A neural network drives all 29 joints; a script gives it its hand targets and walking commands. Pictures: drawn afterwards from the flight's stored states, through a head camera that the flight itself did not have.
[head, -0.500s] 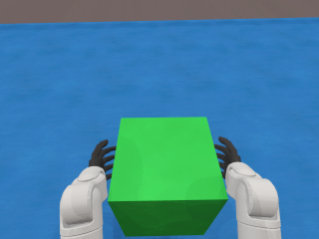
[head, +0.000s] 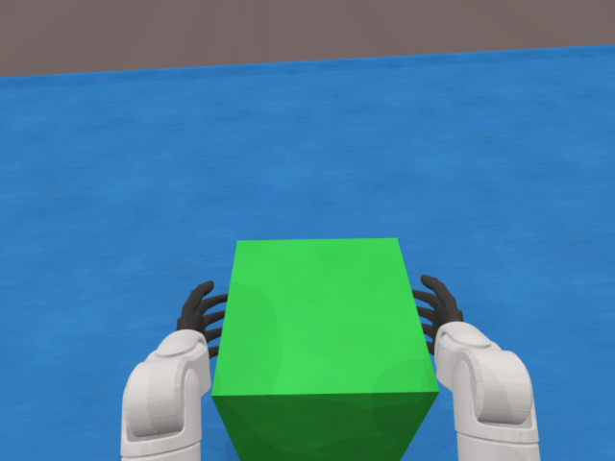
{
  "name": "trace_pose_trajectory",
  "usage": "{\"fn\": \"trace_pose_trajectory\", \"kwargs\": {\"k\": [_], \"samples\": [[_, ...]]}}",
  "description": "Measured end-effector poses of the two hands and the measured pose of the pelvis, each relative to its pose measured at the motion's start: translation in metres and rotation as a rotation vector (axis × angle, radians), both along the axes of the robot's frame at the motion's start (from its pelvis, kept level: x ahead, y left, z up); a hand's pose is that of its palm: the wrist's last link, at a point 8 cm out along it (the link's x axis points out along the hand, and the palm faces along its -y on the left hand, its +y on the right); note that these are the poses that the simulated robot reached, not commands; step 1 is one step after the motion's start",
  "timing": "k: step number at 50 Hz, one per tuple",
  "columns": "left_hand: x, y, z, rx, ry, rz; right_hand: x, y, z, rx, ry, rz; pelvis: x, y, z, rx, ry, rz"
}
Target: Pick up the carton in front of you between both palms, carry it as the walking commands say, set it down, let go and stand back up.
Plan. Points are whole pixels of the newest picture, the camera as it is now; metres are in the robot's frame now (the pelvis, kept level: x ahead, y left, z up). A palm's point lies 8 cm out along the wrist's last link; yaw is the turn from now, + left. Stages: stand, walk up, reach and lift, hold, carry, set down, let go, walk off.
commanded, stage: carry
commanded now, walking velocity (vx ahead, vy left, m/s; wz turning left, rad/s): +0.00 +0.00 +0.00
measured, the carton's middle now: (318, 357) +0.28 +0.00 +0.01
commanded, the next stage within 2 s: hold in 0.92 s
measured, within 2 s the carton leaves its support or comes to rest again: neither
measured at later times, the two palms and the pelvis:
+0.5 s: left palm (197, 383) +0.23 +0.15 +0.04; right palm (451, 377) +0.23 -0.15 +0.04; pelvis -0.04 +0.00 +0.00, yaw +0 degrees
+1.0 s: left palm (200, 394) +0.22 +0.14 +0.04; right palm (456, 386) +0.22 -0.16 +0.04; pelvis -0.06 -0.01 +0.01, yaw -1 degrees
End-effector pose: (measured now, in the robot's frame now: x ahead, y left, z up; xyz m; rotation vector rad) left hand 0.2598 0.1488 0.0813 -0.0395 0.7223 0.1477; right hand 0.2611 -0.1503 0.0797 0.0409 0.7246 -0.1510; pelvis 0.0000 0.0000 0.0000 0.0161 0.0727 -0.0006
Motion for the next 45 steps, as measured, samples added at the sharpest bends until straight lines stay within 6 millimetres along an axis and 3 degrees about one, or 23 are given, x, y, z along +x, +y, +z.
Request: {"fn": "trace_pose_trajectory", "kwargs": {"k": [17,30,45], "samples": [[-0.028,-0.004,-0.023,0.035,-0.009,-0.037,-0.03,-0.004,-0.022,-0.041,-0.009,0.019,-0.028,-0.002,0.002,-0.005,-0.038,-0.005],[-0.028,-0.004,-0.045,0.067,-0.027,-0.062,-0.031,-0.004,-0.043,-0.077,-0.027,0.045,-0.051,-0.002,0.004,-0.014,-0.045,-0.007],[-0.032,-0.006,-0.04,0.063,-0.063,-0.057,-0.035,-0.006,-0.037,-0.072,-0.063,0.04,-0.058,-0.004,0.003,-0.015,-0.036,-0.005]]}}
